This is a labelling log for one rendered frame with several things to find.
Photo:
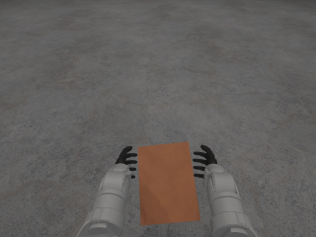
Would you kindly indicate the robot right forearm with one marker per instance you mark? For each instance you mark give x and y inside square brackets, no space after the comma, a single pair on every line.
[228,218]

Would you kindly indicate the right robot hand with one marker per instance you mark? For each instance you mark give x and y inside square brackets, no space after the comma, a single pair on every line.
[209,156]

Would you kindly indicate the robot left forearm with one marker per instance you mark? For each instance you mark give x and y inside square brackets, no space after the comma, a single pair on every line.
[106,215]

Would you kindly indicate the carton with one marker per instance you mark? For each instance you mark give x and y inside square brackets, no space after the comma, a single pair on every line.
[167,188]

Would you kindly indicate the left robot hand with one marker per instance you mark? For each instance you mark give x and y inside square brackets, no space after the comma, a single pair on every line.
[122,158]

